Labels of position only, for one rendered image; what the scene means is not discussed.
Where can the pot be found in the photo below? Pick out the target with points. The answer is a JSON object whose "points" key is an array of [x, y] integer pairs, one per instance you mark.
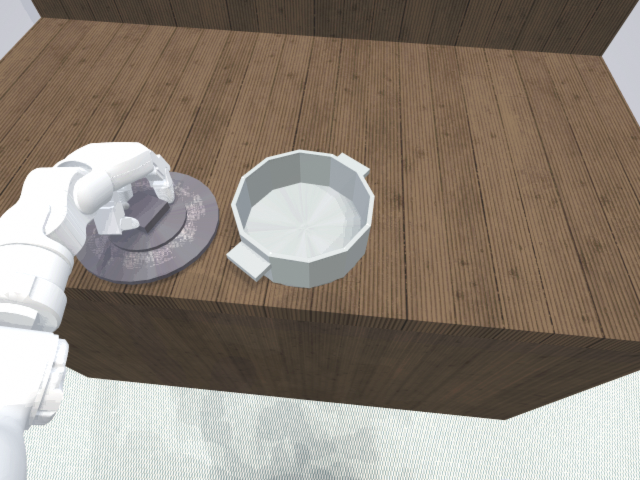
{"points": [[303, 217]]}

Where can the left robot hand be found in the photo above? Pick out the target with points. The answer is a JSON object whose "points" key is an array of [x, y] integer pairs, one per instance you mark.
{"points": [[125, 163]]}

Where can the knob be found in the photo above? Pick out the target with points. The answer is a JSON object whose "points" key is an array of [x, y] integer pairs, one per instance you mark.
{"points": [[147, 209]]}

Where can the table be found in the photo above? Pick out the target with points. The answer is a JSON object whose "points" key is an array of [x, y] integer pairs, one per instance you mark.
{"points": [[502, 268]]}

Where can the left robot upper arm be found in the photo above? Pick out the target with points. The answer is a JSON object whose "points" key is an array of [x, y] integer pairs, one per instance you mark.
{"points": [[32, 373]]}

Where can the lid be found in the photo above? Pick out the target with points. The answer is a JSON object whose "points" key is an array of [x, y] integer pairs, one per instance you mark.
{"points": [[177, 240]]}

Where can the left robot forearm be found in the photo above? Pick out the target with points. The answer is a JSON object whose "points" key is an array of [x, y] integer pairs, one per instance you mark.
{"points": [[41, 234]]}

